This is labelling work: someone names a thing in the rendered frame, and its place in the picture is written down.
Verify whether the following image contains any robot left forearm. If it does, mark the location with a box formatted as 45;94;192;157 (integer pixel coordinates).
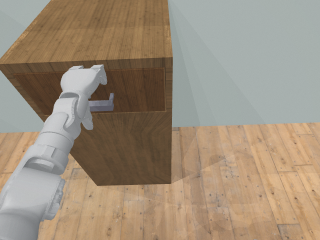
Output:
0;89;89;209

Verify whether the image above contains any handle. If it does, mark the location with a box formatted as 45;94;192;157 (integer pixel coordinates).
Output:
88;93;114;112

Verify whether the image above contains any cabinet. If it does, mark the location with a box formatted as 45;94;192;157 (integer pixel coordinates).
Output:
0;0;173;186

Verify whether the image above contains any robot left hand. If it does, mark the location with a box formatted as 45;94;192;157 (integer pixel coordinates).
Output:
60;64;107;130

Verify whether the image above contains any robot left upper arm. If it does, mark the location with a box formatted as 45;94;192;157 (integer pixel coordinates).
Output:
0;167;66;240

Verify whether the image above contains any drawer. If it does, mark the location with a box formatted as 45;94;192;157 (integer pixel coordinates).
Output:
13;67;165;115

